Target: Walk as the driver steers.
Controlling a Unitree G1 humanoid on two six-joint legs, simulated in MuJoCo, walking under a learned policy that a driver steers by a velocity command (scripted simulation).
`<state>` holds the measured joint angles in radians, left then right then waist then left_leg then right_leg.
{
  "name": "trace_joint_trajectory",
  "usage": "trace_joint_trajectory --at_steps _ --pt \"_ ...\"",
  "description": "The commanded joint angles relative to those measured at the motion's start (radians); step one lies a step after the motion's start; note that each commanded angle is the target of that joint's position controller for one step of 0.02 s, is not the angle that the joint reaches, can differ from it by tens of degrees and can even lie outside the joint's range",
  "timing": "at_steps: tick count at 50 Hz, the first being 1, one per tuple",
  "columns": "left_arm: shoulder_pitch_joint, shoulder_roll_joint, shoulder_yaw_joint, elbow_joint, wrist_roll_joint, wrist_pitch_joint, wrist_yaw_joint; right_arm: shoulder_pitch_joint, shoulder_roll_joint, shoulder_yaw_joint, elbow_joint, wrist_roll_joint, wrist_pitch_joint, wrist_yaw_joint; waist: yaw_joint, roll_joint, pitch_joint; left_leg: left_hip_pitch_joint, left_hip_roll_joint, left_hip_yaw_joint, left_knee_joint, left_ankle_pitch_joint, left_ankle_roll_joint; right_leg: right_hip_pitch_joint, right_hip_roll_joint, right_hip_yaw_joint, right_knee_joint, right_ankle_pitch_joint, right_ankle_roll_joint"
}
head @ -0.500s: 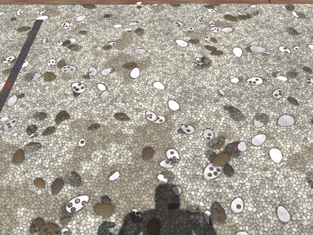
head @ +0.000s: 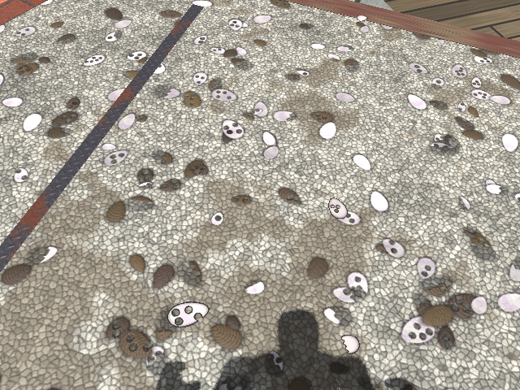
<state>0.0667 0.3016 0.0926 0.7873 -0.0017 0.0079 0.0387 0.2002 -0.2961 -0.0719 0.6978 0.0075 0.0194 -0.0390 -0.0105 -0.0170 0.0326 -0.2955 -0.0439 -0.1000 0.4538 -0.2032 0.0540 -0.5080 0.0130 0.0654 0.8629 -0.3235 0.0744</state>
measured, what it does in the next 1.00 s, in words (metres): walks ahead, turning right: right foot, then right foot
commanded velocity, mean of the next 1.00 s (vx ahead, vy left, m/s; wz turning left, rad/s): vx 0.22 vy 0.00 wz -0.20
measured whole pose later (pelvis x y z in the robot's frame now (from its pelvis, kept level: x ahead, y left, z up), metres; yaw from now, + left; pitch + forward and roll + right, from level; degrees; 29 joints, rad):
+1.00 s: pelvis +0.20 -0.17 +0.00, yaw -16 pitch +1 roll +0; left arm 0.26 0.25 0.05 0.75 0.01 -0.08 -0.04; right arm 0.29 -0.31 -0.07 0.75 0.04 -0.06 0.00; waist 0.00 0.04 0.02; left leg -0.59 0.11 -0.04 1.18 -0.23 0.01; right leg -0.22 0.04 -0.09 0.42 -0.23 -0.07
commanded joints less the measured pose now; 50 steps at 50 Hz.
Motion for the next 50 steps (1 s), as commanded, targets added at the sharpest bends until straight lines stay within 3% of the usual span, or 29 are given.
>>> trace_joint_trajectory --at_steps 1,5,7,8,9,10,11,13,17,20,22,23,24,25,26,27,31,34,37,39,40,41,42,43,44,45,46,48,50 --pt "-0.029 0.068 0.008 -0.063 -0.006 -0.018 -0.011 -0.016 -0.174 -0.046 -0.073 -0.006 -0.003 -0.001 -0.016 0.175 -0.133 0.154 0.241 -0.247 -0.078 0.286 0.177 0.018 -0.002 -0.006 -0.097 -0.013 0.004" --pt "0.021 0.056 -0.003 -0.046 -0.006 -0.027 -0.033 -0.047 -0.11 -0.014 -0.068 -0.012 0.003 0.008 -0.002 0.167 -0.146 0.126 0.234 -0.237 -0.019 0.344 0.155 0.178 -0.024 -0.037 -0.277 0.029 -0.027" --pt "0.05 0.032 -0.018 -0.027 0.015 -0.035 -0.047 -0.012 -0.04 0.017 -0.036 -0.021 -0.006 0.013 0.015 0.113 -0.144 0.06 0.167 -0.183 -0.007 0.173 0.07 0.371 -0.054 -0.009 -0.516 0.299 -0.06" --pt "0.046 0.098 -0.012 -0.038 0.029 -0.035 -0.045 0.036 -0.026 0.022 -0.023 -0.048 -0.015 0.015 -0.032 -0.017 -0.15 0.018 0.086 -0.1 0.094 0.011 0.01 0.429 -0.18 0.142 -0.514 0.513 -0.104" --pt "-0.027 0.112 -0.02 -0.042 0.032 -0.034 -0.044 0.097 -0.034 0.017 -0.019 -0.054 -0.026 0.021 -0.118 -0.134 -0.123 0.041 0.036 -0.044 0.048 -0.131 -0.035 0.341 -0.23 0.185 -0.469 0.553 -0.204" --pt "-0.06 0.089 -0.019 -0.055 0.018 -0.034 -0.049 0.043 -0.081 0.01 -0.015 -0.058 -0.03 0.016 -0.078 -0.136 -0.098 0.104 0.05 -0.024 0.018 -0.072 -0.065 0.254 -0.201 0.193 -0.492 0.36 -0.221" --pt "-0.045 0.103 -0.014 -0.055 0.011 -0.037 -0.052 -0.023 -0.126 -0.006 -0.017 -0.045 -0.03 0.011 -0.036 -0.118 -0.069 0.103 0.035 -0.007 0.047 -0.044 -0.066 0.24 -0.159 0.176 -0.496 0.273 -0.195" --pt "-0.021 0.15 -0.005 -0.052 -0.002 -0.045 -0.05 -0.061 -0.122 -0.012 -0.032 -0.032 -0.017 -0.004 -0.02 -0.131 -0.054 0.095 0.032 0.01 0.075 -0.008 -0.057 0.226 -0.151 0.209 -0.495 0.268 -0.189" --pt "0.017 0.15 0.002 -0.062 -0.014 -0.03 -0.029 -0.046 -0.08 -0.017 -0.035 -0.022 -0.021 -0.01 -0.003 -0.127 -0.076 0.046 0.013 0.051 0.117 -0.037 -0.061 0.269 -0.16 0.29 -0.459 0.333 -0.234" --pt "0.034 0.13 -0.001 -0.077 -0.025 -0.01 -0.019 -0.024 -0.05 -0.02 -0.04 -0.017 -0.037 0.005 -0.012 -0.097 -0.087 0.054 0.006 0.073 0.091 -0.25 -0.033 0.214 -0.127 0.329 -0.472 -0.142 -0.244" --pt "-0.023 0.108 -0.007 -0.118 -0.029 -0.014 -0.02 0.044 -0.081 -0.032 -0.029 -0.011 -0.061 0.01 -0.052 0.009 -0.015 0.157 0.097 -0.042 -0.037 -0.376 0.034 0.004 -0.042 0.24 -0.369 -0.335 -0.192" --pt "-0.067 0.076 -0.015 -0.145 -0.035 -0.024 -0.02 0.142 -0.122 -0.044 -0.006 -0.011 -0.073 0.009 -0.088 0.107 -0.002 0.285 0.214 -0.216 -0.15 -0.481 0.096 -0.169 0.035 0.115 -0.193 -0.304 -0.146" --pt "-0.11 0.058 -0.022 -0.18 -0.037 -0.036 -0.027 0.186 -0.184 -0.061 0.012 -0.016 -0.085 0.014 -0.098 0.239 0.038 0.347 0.411 -0.486 -0.273 -0.495 0.189 -0.327 0.052 0.036 0.023 -0.253 -0.13" --pt "-0.102 0.098 -0.009 -0.181 -0.03 -0.046 -0.033 0.163 -0.159 -0.053 0.002 -0.026 -0.097 0.009 -0.074 0.171 0.063 0.33 0.466 -0.515 -0.253 -0.393 0.225 -0.384 -0.022 0.081 0.167 -0.237 -0.125" --pt "-0.056 0.106 -0.003 -0.163 -0.032 -0.048 -0.042 0.127 -0.127 -0.045 -0.012 -0.016 -0.1 0.001 -0.046 0.11 0.048 0.344 0.439 -0.432 -0.243 -0.333 0.205 -0.388 -0.048 0.093 0.222 -0.175 -0.12" --pt "-0.033 0.094 -0.004 -0.153 -0.034 -0.047 -0.049 0.107 -0.12 -0.041 -0.021 -0.008 -0.1 -0.001 -0.037 0.1 0.033 0.358 0.402 -0.347 -0.252 -0.283 0.172 -0.387 -0.068 0.079 0.237 -0.12 -0.109" --pt "-0.077 0.045 -0.024 -0.181 -0.026 -0.045 -0.082 0.103 -0.139 -0.044 -0.017 -0.009 -0.1 0.007 -0.062 0.105 0.033 0.27 0.302 -0.036 -0.298 -0.005 0.112 -0.257 -0.099 -0.028 0.108 0.067 -0.058" --pt "-0.106 0.024 -0.038 -0.213 -0.026 -0.043 -0.097 0.114 -0.175 -0.055 -0.01 0.004 -0.1 0.015 -0.073 0.122 0.024 0.215 0.282 0.091 -0.289 0.03 0.092 -0.115 -0.088 -0.083 -0.069 0.11 -0.057" --pt "-0.098 0.059 -0.028 -0.23 -0.028 -0.038 -0.102 0.141 -0.206 -0.067 0.003 0.019 -0.093 0.026 -0.063 0.141 0.028 0.206 0.322 0.129 -0.251 0.032 0.079 -0.012 -0.058 -0.136 -0.157 0.086 -0.096" --pt "0.038 0.077 -0.009 -0.196 -0.024 -0.041 -0.096 0.149 -0.194 -0.056 0.023 0.026 -0.089 0.032 0.031 0.114 -0.019 0.135 0.319 0.174 -0.098 0.315 0.06 0.243 0.015 -0.173 -0.268 0.112 -0.154" --pt "0.196 0.133 0.024 -0.148 -0.027 -0.04 -0.086 0.169 -0.157 -0.039 0.032 0.02 -0.092 0.033 0.108 0.072 -0.102 0.065 0.272 0.242 0.113 0.454 0.028 0.471 0.049 -0.169 -0.296 0.128 -0.185" --pt "0.375 0.226 0.052 -0.122 -0.023 -0.036 -0.064 0.161 -0.097 -0.01 0.002 -0.012 -0.098 0.034 0.183 -0.076 -0.223 -0.172 0.216 0.276 0.479 0.138 -0.035 0.752 -0.15 0.115 -0.32 0.091 -0.248" --pt "0.378 0.312 0.05 -0.134 -0.009 -0.046 -0.061 0.217 -0.017 0.015 -0.039 0.001 -0.12 0.035 0.111 -0.292 -0.363 -0.438 0.057 0.132 0.793 -0.41 -0.072 0.871 -0.406 0.685 -0.536 -0.168 -0.408" --pt "0.353 0.228 0.029 -0.135 -0.008 -0.067 -0.069 0.111 -0.136 -0.013 -0.032 0.044 -0.133 0.036 0.166 -0.106 -0.29 -0.516 0.082 -0.001 0.902 -0.348 -0.062 0.781 -0.415 0.684 -0.612 -0.226 -0.389" --pt "0.308 0.188 0.014 -0.121 -0.004 -0.077 -0.071 0.067 -0.149 -0.019 -0.051 0.059 -0.135 0.038 0.133 -0.115 -0.17 -0.56 0.123 0.013 0.897 -0.257 -0.038 0.672 -0.392 0.52 -0.605 -0.178 -0.351" --pt "0.245 0.143 0.0 -0.118 -0.006 -0.083 -0.072 0.062 -0.139 -0.015 -0.04 0.039 -0.131 0.03 0.091 -0.069 -0.112 -0.514 0.173 0.023 0.843 -0.163 -0.027 0.548 -0.347 0.395 -0.612 -0.097 -0.316" --pt "0.185 0.104 -0.01 -0.119 0.0 -0.088 -0.074 0.075 -0.134 -0.02 -0.027 0.022 -0.12 0.029 0.051 -0.081 -0.065 -0.464 0.199 0.017 0.788 -0.088 -0.027 0.449 -0.296 0.287 -0.632 -0.015 -0.294" --pt "0.139 0.072 -0.014 -0.115 0.014 -0.108 -0.073 0.135 -0.108 -0.02 0.006 0.029 -0.089 0.036 0.003 -0.107 -0.053 -0.37 0.208 -0.001 0.753 0.009 -0.032 0.358 -0.252 0.151 -0.689 0.106 -0.27" --pt "0.15 0.071 -0.009 -0.094 0.018 -0.126 -0.068 0.131 -0.083 -0.017 0.016 0.029 -0.072 0.036 -0.004 -0.056 -0.026 -0.389 0.189 -0.023 0.715 0.067 -0.045 0.347 -0.238 0.041 -0.713 0.262 -0.261"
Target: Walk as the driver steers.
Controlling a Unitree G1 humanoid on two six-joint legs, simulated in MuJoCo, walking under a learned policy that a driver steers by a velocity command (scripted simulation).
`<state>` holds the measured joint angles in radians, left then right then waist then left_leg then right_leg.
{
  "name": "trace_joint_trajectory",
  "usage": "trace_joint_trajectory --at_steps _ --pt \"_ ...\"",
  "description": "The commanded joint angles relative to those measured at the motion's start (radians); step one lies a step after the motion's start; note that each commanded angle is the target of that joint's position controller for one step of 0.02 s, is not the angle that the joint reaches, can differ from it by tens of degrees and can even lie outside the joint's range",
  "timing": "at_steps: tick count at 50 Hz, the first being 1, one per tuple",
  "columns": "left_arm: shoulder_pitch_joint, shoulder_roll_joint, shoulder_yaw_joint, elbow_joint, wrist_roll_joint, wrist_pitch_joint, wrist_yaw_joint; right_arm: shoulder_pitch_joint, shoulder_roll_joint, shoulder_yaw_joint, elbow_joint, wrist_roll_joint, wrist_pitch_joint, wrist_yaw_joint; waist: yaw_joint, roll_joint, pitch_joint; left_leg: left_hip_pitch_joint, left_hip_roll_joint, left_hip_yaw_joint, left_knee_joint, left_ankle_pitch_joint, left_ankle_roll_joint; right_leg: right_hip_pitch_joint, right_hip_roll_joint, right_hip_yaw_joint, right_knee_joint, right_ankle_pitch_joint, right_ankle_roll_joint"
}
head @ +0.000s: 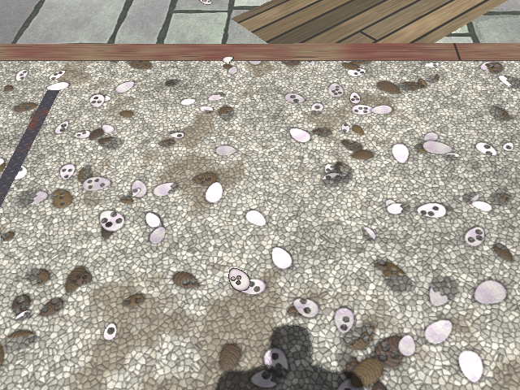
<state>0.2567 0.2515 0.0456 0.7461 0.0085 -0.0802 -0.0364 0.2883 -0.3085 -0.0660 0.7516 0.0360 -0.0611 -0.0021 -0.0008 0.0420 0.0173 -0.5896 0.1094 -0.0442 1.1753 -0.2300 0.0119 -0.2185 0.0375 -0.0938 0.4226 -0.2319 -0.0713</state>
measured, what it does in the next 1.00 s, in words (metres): walks ahead: left foot, then right foot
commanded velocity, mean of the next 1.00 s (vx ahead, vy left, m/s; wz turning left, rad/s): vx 0.25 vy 0.00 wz -0.06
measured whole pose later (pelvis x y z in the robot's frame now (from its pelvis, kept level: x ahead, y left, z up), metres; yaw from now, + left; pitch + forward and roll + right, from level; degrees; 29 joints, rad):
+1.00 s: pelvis +0.40 -0.01 +0.00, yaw -4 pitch +3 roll +2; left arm 0.21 0.29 0.07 0.64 0.00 0.01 0.01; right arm 0.06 -0.30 -0.07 0.75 0.00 0.01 -0.03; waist 0.02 0.03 0.06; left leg -0.53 0.00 -0.03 1.13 -0.47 -0.05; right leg -0.40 0.04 0.04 0.50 -0.16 -0.06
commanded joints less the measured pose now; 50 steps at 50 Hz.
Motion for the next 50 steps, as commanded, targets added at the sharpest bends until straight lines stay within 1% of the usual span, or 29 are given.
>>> trace_joint_trajectory --at_steps 1,3,6,11,12,14,16,17,18,19,20,21,22,23,24,26,28,32,36,38,40,41,42,43,44,45,46,47,50 --pt "-0.028 0.124 0.04 -0.041 0.011 -0.041 0.011 0.026 -0.062 -0.022 -0.041 -0.002 0.011 -0.002 -0.01 -0.1 0.002 -0.121 0.024 -0.092 -0.041 0.13 -0.01 0.068 -0.257 0.16 -0.277 0.23 -0.11" --pt "-0.012 0.125 0.041 -0.024 0.01 -0.042 0.022 -0.015 -0.049 -0.018 -0.055 -0.008 0.005 0.001 -0.002 -0.091 0.022 -0.154 0.002 -0.1 -0.153 0.222 -0.018 0.096 -0.244 0.089 -0.285 0.317 -0.095" --pt "-0.005 0.141 0.042 -0.01 0.004 -0.039 0.037 -0.1 -0.027 -0.007 -0.076 -0.011 -0.004 0.019 0.027 -0.086 0.046 -0.12 -0.018 -0.035 -0.352 0.357 -0.013 0.117 -0.228 0.002 -0.311 0.365 -0.056" --pt "0.09 0.176 0.053 0.038 -0.01 -0.008 0.054 -0.255 0.006 0.014 -0.15 -0.011 -0.009 0.059 0.087 -0.059 0.099 -0.186 -0.036 0.053 -0.532 0.314 0.028 0.302 -0.28 -0.059 -0.265 0.536 -0.033" --pt "0.094 0.185 0.055 0.041 -0.011 0.004 0.058 -0.271 0.004 0.014 -0.165 -0.01 -0.011 0.068 0.085 -0.063 0.095 -0.183 -0.05 0.079 -0.551 0.276 0.039 0.337 -0.288 -0.073 -0.232 0.623 -0.03" --pt "0.091 0.213 0.061 0.039 -0.01 0.024 0.071 -0.261 -0.017 0.004 -0.183 -0.009 -0.008 0.079 0.056 -0.102 0.043 -0.102 -0.107 0.145 -0.556 0.179 0.07 0.384 -0.293 -0.1 -0.12 0.947 -0.02" --pt "0.087 0.232 0.063 0.034 -0.011 0.042 0.083 -0.151 -0.056 -0.017 -0.173 -0.015 0.0 0.076 -0.022 -0.145 -0.038 0.073 -0.173 0.173 -0.552 0.08 0.114 0.382 -0.295 -0.096 0.087 1.226 -0.022" --pt "0.074 0.228 0.058 0.032 -0.014 0.043 0.081 -0.017 -0.101 -0.041 -0.149 -0.021 -0.003 0.063 -0.102 -0.133 -0.108 0.279 -0.194 0.142 -0.635 0.152 0.147 0.308 -0.273 -0.089 0.268 1.187 -0.017" --pt "0.048 0.206 0.044 0.016 -0.013 0.03 0.077 0.116 -0.144 -0.055 -0.122 -0.034 -0.001 0.041 -0.182 -0.067 -0.199 0.597 -0.093 -0.003 -0.689 0.385 0.198 0.09 -0.224 -0.086 0.53 0.88 0.009" --pt "0.225 0.044 -0.009 -0.004 0.014 0.008 0.044 0.092 -0.233 -0.054 -0.116 -0.062 -0.006 0.027 -0.03 0.206 -0.349 1.043 0.277 -0.502 -0.612 0.769 0.42 -0.379 -0.019 -0.019 0.962 -0.378 0.077" --pt "0.168 0.173 0.016 0.049 -0.032 -0.015 0.028 0.17 -0.15 -0.041 -0.131 -0.061 -0.003 0.019 -0.152 0.019 -0.536 1.047 0.319 -0.597 -0.668 0.785 0.461 -0.378 0.018 0.255 1.08 -0.45 0.062" --pt "0.026 0.209 0.032 -0.006 -0.078 -0.017 0.025 0.087 -0.131 -0.029 -0.134 -0.06 -0.004 0.019 -0.149 0.0 -0.361 0.914 0.283 -0.386 -0.705 0.847 0.392 -0.437 -0.03 0.286 1.032 -0.378 0.055" --pt "-0.018 0.182 0.023 -0.029 -0.068 -0.013 0.03 0.015 -0.102 -0.022 -0.125 -0.044 -0.009 0.021 -0.094 -0.06 -0.215 0.741 0.229 -0.268 -0.75 0.772 0.326 -0.452 -0.079 0.238 0.919 -0.308 0.059" --pt "-0.019 0.17 0.027 -0.013 -0.049 0.0 0.037 -0.043 -0.066 -0.011 -0.122 -0.036 -0.011 0.021 -0.05 -0.074 -0.127 0.603 0.189 -0.197 -0.799 0.706 0.289 -0.423 -0.104 0.21 0.843 -0.268 0.072" --pt "0.031 0.163 0.032 0.002 -0.042 0.022 0.041 -0.08 -0.047 -0.004 -0.122 -0.043 -0.015 0.022 -0.003 -0.041 -0.091 0.478 0.16 -0.132 -0.853 0.674 0.273 -0.333 -0.124 0.199 0.802 -0.229 0.085" --pt "0.121 0.118 0.027 0.036 -0.033 0.059 0.051 -0.14 -0.037 -0.003 -0.108 -0.059 -0.031 0.028 0.048 -0.004 -0.078 0.325 0.129 -0.029 -0.915 0.704 0.269 -0.209 -0.119 0.172 0.733 -0.153 0.126" --pt "0.107 0.102 0.024 0.017 -0.026 0.074 0.063 -0.182 -0.062 -0.011 -0.093 -0.067 -0.038 0.021 0.058 0.039 -0.063 0.303 0.113 0.055 -0.932 0.754 0.253 -0.223 -0.122 0.157 0.617 -0.08 0.152" --pt "0.005 0.097 0.021 -0.035 -0.02 0.069 0.05 -0.176 -0.091 -0.023 -0.067 -0.055 -0.003 -0.015 0.009 0.054 -0.095 0.399 0.102 0.147 -0.917 0.647 0.22 -0.248 -0.137 0.118 0.426 0.114 0.153" --pt "-0.066 0.114 0.033 -0.091 -0.019 0.078 0.03 -0.161 -0.107 -0.03 -0.044 -0.044 0.035 -0.027 -0.021 0.056 -0.079 0.473 0.156 0.139 -0.866 0.512 0.207 -0.278 -0.128 0.089 0.332 0.076 0.128" --pt "-0.073 0.122 0.042 -0.115 -0.017 0.084 0.018 -0.168 -0.116 -0.036 -0.039 -0.029 0.049 -0.029 -0.015 0.065 -0.067 0.495 0.188 0.12 -0.81 0.475 0.189 -0.278 -0.115 0.074 0.287 0.007 0.099" --pt "-0.027 0.121 0.051 -0.117 -0.017 0.082 0.009 -0.189 -0.113 -0.038 -0.037 -0.009 0.057 -0.036 0.023 0.056 -0.071 0.494 0.179 0.137 -0.698 0.472 0.138 -0.197 -0.081 0.041 0.149 0.061 0.055" --pt "0.028 0.156 0.068 -0.106 -0.011 0.077 0.015 -0.148 -0.092 -0.035 -0.021 -0.011 0.056 -0.037 0.04 0.001 -0.099 0.463 0.122 0.173 -0.57 0.448 0.085 -0.081 -0.054 0.056 0.054 0.214 0.019" --pt "0.089 0.272 0.102 -0.112 -0.005 0.072 0.035 -0.125 -0.064 -0.027 -0.037 -0.042 0.049 -0.034 0.045 -0.205 -0.146 0.301 0.018 0.232 -0.305 0.209 0.0 0.09 -0.203 0.291 0.019 0.681 -0.056" --pt "0.096 0.342 0.11 -0.137 0.018 0.069 0.041 -0.123 -0.02 -0.007 -0.078 -0.071 0.045 -0.027 0.017 -0.376 -0.228 0.003 -0.157 0.154 -0.007 -0.46 -0.073 0.274 -0.423 0.645 0.013 0.887 -0.292" --pt "0.103 0.267 0.089 -0.145 0.015 0.06 0.031 -0.171 -0.064 -0.016 -0.067 -0.053 0.046 -0.018 0.07 -0.224 -0.318 -0.03 -0.138 -0.025 0.097 -0.475 -0.061 0.288 -0.411 0.64 -0.018 0.761 -0.313" --pt "0.048 0.243 0.083 -0.153 0.007 0.053 0.029 -0.203 -0.08 -0.021 -0.076 -0.027 0.05 -0.016 0.054 -0.173 -0.247 -0.073 -0.117 -0.035 0.119 -0.401 -0.046 0.237 -0.368 0.546 -0.024 0.658 -0.27" --pt "0.0 0.218 0.079 -0.155 -0.012 0.055 0.034 -0.205 -0.076 -0.024 -0.063 -0.031 0.055 -0.025 0.031 -0.102 -0.197 -0.089 -0.093 -0.036 0.076 -0.324 -0.044 0.184 -0.316 0.486 -0.032 0.533 -0.216" --pt "-0.041 0.193 0.069 -0.163 -0.025 0.064 0.042 -0.216 -0.089 -0.03 -0.063 -0.041 0.062 -0.035 0.017 -0.097 -0.159 -0.077 -0.077 -0.039 0.023 -0.268 -0.05 0.123 -0.288 0.452 -0.05 0.455 -0.186" --pt "-0.074 0.192 0.068 -0.183 -0.01 0.082 0.059 -0.184 -0.064 -0.028 -0.056 -0.036 0.071 -0.038 -0.015 -0.163 -0.155 0.02 -0.108 -0.022 -0.077 -0.183 -0.075 0.038 -0.222 0.401 -0.071 0.43 -0.165"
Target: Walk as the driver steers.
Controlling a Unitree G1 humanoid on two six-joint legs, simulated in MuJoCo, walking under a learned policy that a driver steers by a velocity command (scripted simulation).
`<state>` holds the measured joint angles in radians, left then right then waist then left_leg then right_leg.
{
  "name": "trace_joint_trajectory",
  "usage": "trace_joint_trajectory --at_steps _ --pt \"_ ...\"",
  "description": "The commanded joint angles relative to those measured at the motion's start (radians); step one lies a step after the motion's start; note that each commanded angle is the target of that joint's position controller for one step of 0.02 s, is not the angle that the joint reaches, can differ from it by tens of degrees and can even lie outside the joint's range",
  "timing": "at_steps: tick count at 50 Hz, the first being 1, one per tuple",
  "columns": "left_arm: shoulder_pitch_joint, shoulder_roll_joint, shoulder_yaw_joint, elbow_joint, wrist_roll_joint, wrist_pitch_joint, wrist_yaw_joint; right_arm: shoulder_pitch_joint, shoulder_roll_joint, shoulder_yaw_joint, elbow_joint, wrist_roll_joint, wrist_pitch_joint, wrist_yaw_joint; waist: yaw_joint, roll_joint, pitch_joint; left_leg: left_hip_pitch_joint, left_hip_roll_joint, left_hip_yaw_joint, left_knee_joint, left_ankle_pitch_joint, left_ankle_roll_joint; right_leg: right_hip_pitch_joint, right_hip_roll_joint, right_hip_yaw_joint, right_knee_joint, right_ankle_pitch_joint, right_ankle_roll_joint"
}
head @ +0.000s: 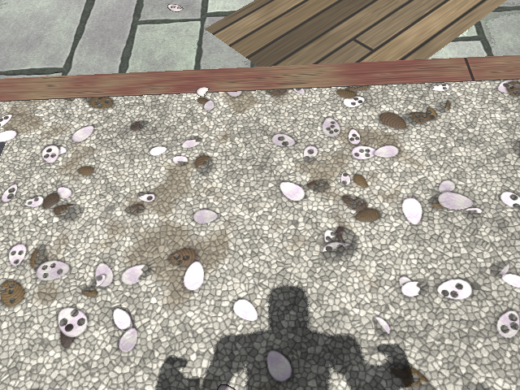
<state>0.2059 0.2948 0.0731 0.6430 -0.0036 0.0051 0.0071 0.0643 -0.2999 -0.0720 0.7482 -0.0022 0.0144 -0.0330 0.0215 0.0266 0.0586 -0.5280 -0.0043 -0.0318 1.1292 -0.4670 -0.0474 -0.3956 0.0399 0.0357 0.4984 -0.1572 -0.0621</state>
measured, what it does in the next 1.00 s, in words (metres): walks backwards: left foot, then right foot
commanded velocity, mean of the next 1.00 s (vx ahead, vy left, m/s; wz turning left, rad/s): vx -0.08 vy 0.00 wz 0.00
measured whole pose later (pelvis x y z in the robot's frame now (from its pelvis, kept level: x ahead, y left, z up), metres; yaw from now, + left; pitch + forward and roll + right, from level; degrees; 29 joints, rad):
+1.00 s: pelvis -0.11 +0.01 +0.01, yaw +4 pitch +0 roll +1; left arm 0.21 0.22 0.04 0.73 0.02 0.01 0.06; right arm 0.27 -0.36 -0.12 0.78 0.03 0.07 -0.05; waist -0.01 0.05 0.04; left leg -0.54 -0.06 -0.13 1.21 -0.33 -0.12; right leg -0.13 -0.01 -0.07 0.42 -0.29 -0.04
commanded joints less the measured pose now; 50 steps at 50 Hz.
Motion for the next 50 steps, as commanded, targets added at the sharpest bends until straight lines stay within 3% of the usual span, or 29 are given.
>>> trace_joint_trajectory --at_steps 1,5,9,12,14,15,16,17,18,19,20,21,22,24,27,30,33,35,36,37,38,39,40,41,42,43,44,47,50 --pt "-0.016 0.154 0.044 -0.082 0.002 -0.001 0.02 0.041 -0.065 -0.019 -0.05 0.004 -0.006 -0.009 -0.033 -0.147 -0.201 -0.036 -0.001 -0.036 -0.081 0.064 -0.024 0.223 -0.218 0.272 -0.144 0.354 -0.174" --pt "-0.017 0.174 0.054 -0.093 -0.001 0.013 0.036 0.018 -0.052 -0.012 -0.052 0.003 -0.009 -0.009 -0.014 -0.158 -0.205 0.01 -0.011 -0.054 -0.247 0.1 -0.043 0.21 -0.206 0.318 -0.14 0.203 -0.167" --pt "-0.036 0.174 0.055 -0.109 0.002 0.026 0.031 0.019 -0.066 -0.017 -0.055 0.01 -0.021 0.003 -0.001 -0.187 -0.184 0.077 -0.027 -0.062 -0.369 0.097 -0.031 0.175 -0.193 0.398 -0.141 0.085 -0.159" --pt "-0.047 0.162 0.048 -0.113 0.003 0.034 0.026 0.062 -0.071 -0.019 -0.043 0.009 -0.035 0.016 -0.002 -0.2 -0.196 0.125 -0.02 -0.052 -0.463 0.103 -0.014 0.226 -0.211 0.427 -0.07 0.353 -0.152" --pt "-0.061 0.152 0.042 -0.113 -0.011 0.044 0.031 0.116 -0.064 -0.019 -0.025 0.007 -0.045 0.029 -0.03 -0.182 -0.202 0.228 -0.017 -0.023 -0.652 0.267 0.016 0.217 -0.184 0.405 -0.016 0.435 -0.112" --pt "-0.041 0.137 0.038 -0.112 -0.013 0.047 0.034 0.118 -0.091 -0.026 -0.026 -0.002 -0.045 0.03 -0.02 -0.142 -0.189 0.293 0.038 -0.062 -0.721 0.419 0.046 0.167 -0.144 0.377 0.018 0.325 -0.068" --pt "0.005 0.106 0.031 -0.115 0.005 0.045 0.033 0.087 -0.171 -0.043 -0.046 -0.021 -0.038 0.024 0.031 0.054 -0.174 0.351 0.213 -0.225 -0.738 0.719 0.12 0.062 -0.032 0.265 0.159 0.071 -0.013" --pt "-0.01 0.122 0.037 -0.124 0.002 0.035 0.033 0.082 -0.207 -0.052 -0.041 -0.044 -0.027 0.019 0.018 0.297 -0.133 0.318 0.376 -0.41 -0.777 0.942 0.316 -0.069 0.129 0.13 0.347 -0.402 0.052" --pt "-0.01 0.193 0.061 -0.097 0.008 0.03 0.035 0.07 -0.156 -0.038 -0.067 -0.051 -0.027 0.013 -0.02 0.215 -0.152 0.287 0.424 -0.437 -0.785 0.997 0.387 -0.078 0.119 0.166 0.638 -0.538 0.097" --pt "0.015 0.201 0.072 -0.067 -0.005 0.035 0.034 0.027 -0.13 -0.029 -0.075 -0.04 -0.025 0.006 0.007 0.133 -0.145 0.288 0.365 -0.345 -0.754 0.984 0.347 -0.094 0.128 0.19 0.77 -0.49 0.105" --pt "0.04 0.171 0.067 -0.035 -0.007 0.049 0.041 -0.006 -0.113 -0.023 -0.08 -0.02 -0.023 0.004 0.028 0.095 -0.126 0.301 0.299 -0.264 -0.723 0.97 0.297 -0.106 0.132 0.191 0.832 -0.447 0.125" --pt "0.033 0.147 0.059 -0.026 0.001 0.06 0.048 -0.001 -0.101 -0.018 -0.077 0.001 -0.023 0.004 0.015 0.082 -0.119 0.33 0.28 -0.249 -0.706 0.976 0.279 -0.13 0.135 0.206 0.867 -0.416 0.143" --pt "0.021 0.117 0.049 -0.022 0.001 0.065 0.051 0.01 -0.102 -0.013 -0.073 0.008 -0.018 0.003 0.011 0.071 -0.122 0.344 0.262 -0.233 -0.702 0.988 0.277 -0.124 0.146 0.196 0.89 -0.401 0.156" --pt "-0.021 0.086 0.033 -0.028 -0.012 0.068 0.058 0.028 -0.11 -0.014 -0.073 0.009 -0.006 0.003 -0.009 0.107 -0.131 0.421 0.235 -0.228 -0.715 0.96 0.273 -0.134 0.132 0.141 0.805 -0.378 0.167" --pt "-0.053 0.064 0.02 -0.022 -0.014 0.068 0.067 0.063 -0.133 -0.022 -0.076 0.009 0.009 -0.007 -0.046 0.159 -0.162 0.524 0.225 -0.269 -0.721 0.916 0.251 -0.098 0.056 0.044 0.564 -0.374 0.189" --pt "-0.036 0.05 0.016 -0.002 -0.022 0.06 0.057 0.098 -0.166 -0.04 -0.067 0.014 0.02 -0.016 -0.073 0.2 -0.176 0.509 0.222 -0.333 -0.748 0.775 0.233 0.021 0.033 0.045 0.34 -0.35 0.189" --pt "0.024 0.073 0.028 0.03 -0.027 0.049 0.04 0.082 -0.175 -0.051 -0.069 0.025 0.029 -0.015 -0.069 0.23 -0.164 0.443 0.214 -0.41 -0.808 0.49 0.224 0.119 0.032 0.048 0.152 -0.312 0.159" --pt "0.106 0.073 0.034 0.07 -0.026 0.04 0.026 0.06 -0.175 -0.055 -0.069 0.042 0.035 -0.016 -0.031 0.217 -0.142 0.361 0.183 -0.427 -0.832 0.327 0.194 0.211 0.043 0.025 -0.051 -0.201 0.11" --pt "0.148 0.068 0.037 0.096 -0.023 0.038 0.023 0.055 -0.166 -0.054 -0.067 0.051 0.035 -0.018 -0.007 0.191 -0.125 0.288 0.142 -0.398 -0.824 0.242 0.162 0.285 0.047 -0.001 -0.171 -0.112 0.079" --pt "0.168 0.103 0.047 0.106 -0.016 0.038 0.024 0.083 -0.142 -0.05 -0.06 0.045 0.033 -0.018 -0.013 0.099 -0.126 0.146 0.078 -0.33 -0.735 0.102 0.113 0.402 -0.04 0.065 -0.198 -0.104 0.047" --pt "0.151 0.174 0.06 0.083 0.004 0.047 0.033 0.141 -0.077 -0.037 -0.049 0.015 0.028 -0.007 -0.041 -0.174 -0.131 -0.048 -0.066 -0.164 -0.449 -0.048 0.052 0.475 -0.291 0.286 -0.191 0.027 -0.029" --pt "0.079 0.22 0.064 0.052 0.077 0.028 0.014 0.025 -0.127 -0.057 -0.101 0.021 0.008 -0.014 0.005 -0.322 -0.053 -0.125 -0.101 -0.134 -0.25 -0.182 0.018 0.168 -0.472 0.463 -0.268 0.089 -0.173" --pt "-0.029 0.172 0.046 0.022 0.082 0.005 0.013 0.052 -0.198 -0.081 -0.074 0.022 0.009 -0.019 -0.042 -0.206 -0.012 -0.068 -0.066 -0.182 -0.073 -0.114 0.014 0.116 -0.412 0.39 -0.288 0.033 -0.181" --pt "-0.123 0.117 0.03 0.012 0.058 -0.01 0.018 0.119 -0.195 -0.086 -0.031 0.021 0.02 -0.021 -0.088 -0.177 0.006 -0.066 -0.086 -0.179 0.024 -0.023 0.013 0.114 -0.325 0.277 -0.27 0.023 -0.12" --pt "-0.16 0.086 0.018 -0.003 0.036 -0.016 0.023 0.167 -0.17 -0.083 0.002 0.016 0.036 -0.029 -0.097 -0.175 -0.001 -0.072 -0.087 -0.169 0.096 0.03 0.003 0.138 -0.277 0.201 -0.257 0.005 -0.081" --pt "-0.171 0.066 0.009 -0.003 0.018 -0.017 0.029 0.19 -0.162 -0.081 0.009 0.014 0.046 -0.031 -0.094 -0.174 0.013 -0.094 -0.083 -0.169 0.162 0.068 -0.013 0.159 -0.265 0.159 -0.236 0.065 -0.077" --pt "-0.147 0.055 0.0 -0.001 0.015 -0.016 0.036 0.185 -0.154 -0.078 0.001 0.016 0.048 -0.031 -0.08 -0.163 0.014 -0.096 -0.084 -0.146 0.212 0.095 -0.028 0.165 -0.253 0.122 -0.231 0.099 -0.087" --pt "-0.043 0.06 -0.008 0.016 0.023 -0.007 0.055 0.128 -0.149 -0.068 -0.046 0.031 0.042 -0.026 -0.016 -0.168 0.011 -0.178 -0.057 -0.115 0.16 0.14 -0.072 0.306 -0.27 0.098 -0.22 0.114 -0.134" --pt "0.024 0.107 0.006 0.035 0.021 -0.001 0.061 0.094 -0.124 -0.051 -0.086 0.029 0.04 -0.013 0.028 -0.168 -0.007 -0.204 -0.021 -0.1 -0.008 0.127 -0.101 0.443 -0.314 0.113 -0.21 0.152 -0.153"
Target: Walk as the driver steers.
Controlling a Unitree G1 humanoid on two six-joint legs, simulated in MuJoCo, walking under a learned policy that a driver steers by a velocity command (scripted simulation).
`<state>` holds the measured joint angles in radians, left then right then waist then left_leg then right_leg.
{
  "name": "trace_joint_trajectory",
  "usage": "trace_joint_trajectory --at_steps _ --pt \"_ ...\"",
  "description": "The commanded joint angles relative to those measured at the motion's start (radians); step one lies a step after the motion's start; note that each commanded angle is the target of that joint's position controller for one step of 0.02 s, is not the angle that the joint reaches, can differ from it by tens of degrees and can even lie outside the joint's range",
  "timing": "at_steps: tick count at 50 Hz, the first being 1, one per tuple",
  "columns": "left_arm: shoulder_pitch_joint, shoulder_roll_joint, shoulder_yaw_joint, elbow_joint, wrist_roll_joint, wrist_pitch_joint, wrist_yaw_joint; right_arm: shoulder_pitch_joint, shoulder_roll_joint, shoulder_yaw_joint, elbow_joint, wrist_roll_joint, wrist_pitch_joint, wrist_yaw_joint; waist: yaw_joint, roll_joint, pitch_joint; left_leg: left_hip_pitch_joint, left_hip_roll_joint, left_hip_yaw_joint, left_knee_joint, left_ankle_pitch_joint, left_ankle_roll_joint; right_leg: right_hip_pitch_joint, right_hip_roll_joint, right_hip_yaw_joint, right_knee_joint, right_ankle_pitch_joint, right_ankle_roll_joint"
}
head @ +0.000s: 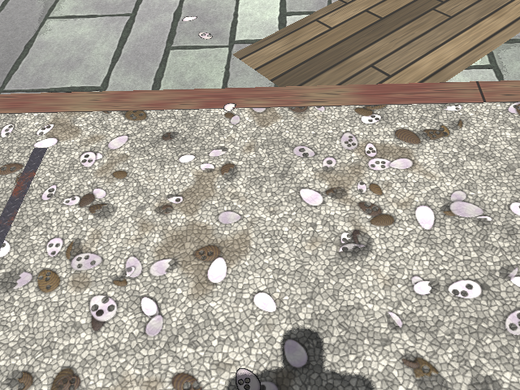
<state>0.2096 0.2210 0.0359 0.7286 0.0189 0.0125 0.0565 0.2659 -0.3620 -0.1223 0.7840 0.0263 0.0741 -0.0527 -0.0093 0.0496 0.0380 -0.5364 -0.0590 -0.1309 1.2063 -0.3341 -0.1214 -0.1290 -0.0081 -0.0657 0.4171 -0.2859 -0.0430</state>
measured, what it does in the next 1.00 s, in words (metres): steps on the spot: left foot, then right foot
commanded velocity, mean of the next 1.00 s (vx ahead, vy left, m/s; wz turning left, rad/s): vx -0.01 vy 0.00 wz -0.10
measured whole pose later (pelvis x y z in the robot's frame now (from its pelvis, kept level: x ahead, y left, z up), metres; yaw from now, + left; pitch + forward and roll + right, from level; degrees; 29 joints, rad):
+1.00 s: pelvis -0.03 +0.02 +0.00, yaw -11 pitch +1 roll +2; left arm 0.18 0.31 0.07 0.65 -0.01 0.01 0.00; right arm 0.10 -0.35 -0.09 0.75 -0.01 0.03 -0.03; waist 0.00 0.04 0.08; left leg -0.51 0.03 0.01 1.11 -0.45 -0.06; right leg -0.27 0.02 0.01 0.48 -0.24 -0.06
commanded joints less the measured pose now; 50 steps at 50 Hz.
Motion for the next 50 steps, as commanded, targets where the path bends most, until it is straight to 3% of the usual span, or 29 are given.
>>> trace_joint_trajectory --at_steps 1,5,8,10,12,13,14,15,16,17,18,19,21,24,28,32,35,39,41,42,43,44,45,46,47,48,50 --pt "0.023 0.195 0.049 -0.049 -0.002 -0.006 0.01 -0.108 -0.054 0.005 -0.134 -0.001 -0.02 0.013 0.063 -0.193 0.006 -0.182 0.051 0.013 -0.126 -0.022 -0.031 0.192 -0.282 0.211 -0.128 0.296 -0.18" --pt "-0.012 0.232 0.067 -0.058 -0.008 -0.001 -0.005 -0.124 -0.021 0.029 -0.182 -0.008 -0.021 0.038 0.067 -0.195 -0.002 -0.055 0.117 0.104 -0.283 -0.075 -0.017 0.128 -0.3 0.139 -0.124 0.357 -0.195" --pt "-0.028 0.256 0.079 -0.061 -0.017 0.001 -0.022 -0.121 -0.019 0.034 -0.209 -0.006 -0.019 0.055 0.059 -0.198 -0.029 0.065 0.11 0.171 -0.396 -0.092 0.02 0.076 -0.305 0.084 -0.091 0.466 -0.196" --pt "-0.029 0.266 0.083 -0.053 -0.034 -0.002 -0.032 -0.109 -0.02 0.033 -0.219 -0.006 -0.014 0.061 0.046 -0.201 -0.052 0.135 0.093 0.183 -0.496 -0.078 0.055 0.071 -0.317 0.087 -0.052 0.512 -0.187" --pt "-0.059 0.256 0.079 -0.044 -0.058 -0.007 -0.04 -0.043 -0.023 0.027 -0.202 -0.01 -0.01 0.064 -0.009 -0.182 -0.074 0.283 0.064 0.203 -0.735 0.105 0.113 0.027 -0.292 0.051 0.038 0.475 -0.13" --pt "-0.004 0.214 0.062 -0.016 -0.054 -0.013 -0.045 -0.005 -0.058 0.017 -0.189 -0.015 -0.011 0.057 -0.018 -0.113 -0.101 0.445 0.062 0.156 -0.855 0.267 0.147 -0.066 -0.246 0.009 0.12 0.38 -0.066" --pt "0.01 0.131 0.028 -0.03 -0.001 -0.02 -0.053 0.038 -0.135 0.003 -0.195 -0.021 -0.014 0.04 -0.006 0.117 -0.181 0.67 0.268 -0.102 -0.847 0.645 0.206 -0.266 -0.158 -0.072 0.34 0.016 0.035" --pt "-0.004 0.109 0.019 -0.052 0.008 -0.019 -0.054 -0.022 -0.128 0.022 -0.218 -0.049 -0.033 0.038 0.008 0.218 -0.204 0.583 0.485 -0.27 -0.826 0.78 0.415 -0.371 -0.069 -0.018 0.488 -0.391 0.099" --pt "-0.047 0.193 0.043 -0.036 -0.016 -0.007 -0.046 -0.034 -0.046 0.044 -0.212 -0.06 -0.056 0.051 -0.041 0.086 -0.209 0.496 0.447 -0.204 -0.859 0.637 0.454 -0.334 -0.095 0.08 0.585 -0.394 0.114" --pt "-0.043 0.198 0.049 -0.027 -0.036 0.001 -0.047 -0.074 -0.025 0.055 -0.186 -0.063 -0.073 0.056 -0.011 0.095 -0.148 0.443 0.378 -0.116 -0.878 0.505 0.403 -0.333 -0.094 0.106 0.6 -0.346 0.111" --pt "-0.017 0.197 0.052 0.002 -0.038 0.011 -0.039 -0.121 -0.035 0.051 -0.178 -0.057 -0.083 0.058 0.005 0.084 -0.112 0.423 0.328 -0.065 -0.895 0.38 0.353 -0.343 -0.092 0.116 0.59 -0.285 0.112" --pt "-0.001 0.21 0.058 0.02 -0.029 0.021 -0.031 -0.156 -0.018 0.057 -0.172 -0.05 -0.092 0.057 0.011 0.091 -0.075 0.39 0.313 -0.031 -0.907 0.388 0.33 -0.333 -0.084 0.141 0.585 -0.214 0.121" --pt "0.049 0.216 0.066 0.047 -0.036 0.025 -0.025 -0.175 -0.007 0.062 -0.154 -0.057 -0.1 0.046 0.03 0.096 -0.059 0.355 0.293 0.038 -0.919 0.434 0.323 -0.289 -0.048 0.158 0.609 -0.131 0.138" --pt "0.041 0.22 0.073 0.036 -0.045 0.024 -0.014 -0.17 -0.022 0.054 -0.139 -0.05 -0.09 0.027 0.011 0.078 -0.047 0.416 0.32 0.05 -0.928 0.403 0.343 -0.352 -0.042 0.149 0.619 -0.119 0.158" --pt "0.012 0.189 0.066 0.002 -0.04 0.032 -0.012 -0.16 -0.032 0.044 -0.117 -0.046 -0.075 0.011 -0.011 0.053 -0.027 0.473 0.363 0.041 -0.95 0.321 0.366 -0.417 -0.072 0.131 0.582 -0.126 0.171" --pt "-0.008 0.161 0.055 -0.038 -0.034 0.035 -0.025 -0.172 -0.049 0.032 -0.105 -0.044 -0.069 0.014 -0.015 0.047 -0.028 0.474 0.377 0.083 -0.949 0.334 0.385 -0.391 -0.094 0.089 0.501 -0.141 0.159" --pt "-0.018 0.153 0.049 -0.067 -0.033 0.036 -0.042 -0.173 -0.075 0.019 -0.099 -0.04 -0.064 0.023 -0.013 0.048 -0.05 0.475 0.394 0.12 -0.921 0.447 0.392 -0.34 -0.089 0.049 0.43 -0.156 0.135" --pt "-0.016 0.163 0.054 -0.1 -0.04 0.047 -0.066 -0.183 -0.108 0.006 -0.095 -0.02 -0.06 0.031 0.005 0.073 -0.09 0.495 0.417 0.16 -0.851 0.557 0.356 -0.256 -0.067 0.009 0.302 -0.125 0.086" --pt "0.021 0.169 0.063 -0.099 -0.039 0.054 -0.075 -0.195 -0.111 0.003 -0.087 0.002 -0.058 0.034 0.042 0.07 -0.103 0.454 0.39 0.22 -0.757 0.504 0.287 -0.135 -0.032 -0.026 0.113 0.02 0.041" --pt "0.055 0.206 0.078 -0.092 -0.034 0.054 -0.067 -0.138 -0.086 0.007 -0.061 0.002 -0.06 0.039 0.048 0.011 -0.116 0.386 0.343 0.27 -0.657 0.391 0.218 -0.022 -0.013 0.003 0.01 0.168 0.003" --pt "0.099 0.316 0.11 -0.099 -0.034 0.049 -0.048 -0.127 -0.038 0.021 -0.069 -0.031 -0.065 0.042 0.045 -0.21 -0.132 0.164 0.238 0.352 -0.398 0.119 0.122 0.157 -0.172 0.247 -0.044 0.533 -0.075" --pt "0.097 0.396 0.119 -0.128 -0.008 0.029 -0.049 -0.211 -0.011 0.036 -0.14 -0.058 -0.067 0.035 0.059 -0.371 -0.142 -0.092 0.074 0.279 -0.161 -0.37 0.048 0.179 -0.409 0.594 -0.055 0.723 -0.303" --pt "0.093 0.331 0.102 -0.132 0.001 0.001 -0.062 -0.258 -0.063 0.018 -0.136 -0.043 -0.063 0.03 0.101 -0.188 -0.183 -0.117 0.084 0.12 -0.008 -0.383 0.05 0.159 -0.395 0.553 -0.078 0.639 -0.346" --pt "0.049 0.309 0.092 -0.128 -0.005 -0.018 -0.063 -0.247 -0.067 0.014 -0.137 -0.02 -0.06 0.03 0.062 -0.168 -0.137 -0.133 0.1 0.091 0.01 -0.29 0.067 0.115 -0.339 0.455 -0.085 0.558 -0.293" --pt "-0.012 0.29 0.089 -0.133 -0.022 -0.024 -0.058 -0.215 -0.069 0.01 -0.115 -0.019 -0.058 0.022 0.029 -0.128 -0.104 -0.136 0.114 0.079 -0.024 -0.197 0.072 0.087 -0.275 0.391 -0.085 0.468 -0.233" --pt "-0.058 0.259 0.078 -0.141 -0.036 -0.023 -0.052 -0.2 -0.087 0.004 -0.107 -0.031 -0.056 0.015 0.011 -0.134 -0.085 -0.138 0.117 0.07 -0.055 -0.126 0.067 0.07 -0.249 0.367 -0.085 0.465 -0.2" --pt "-0.07 0.247 0.067 -0.155 -0.028 -0.019 -0.041 -0.157 -0.079 0.003 -0.094 -0.036 -0.061 0.016 -0.009 -0.16 -0.112 -0.065 0.089 0.077 -0.036 -0.035 0.049 0.03 -0.209 0.331 -0.086 0.526 -0.195"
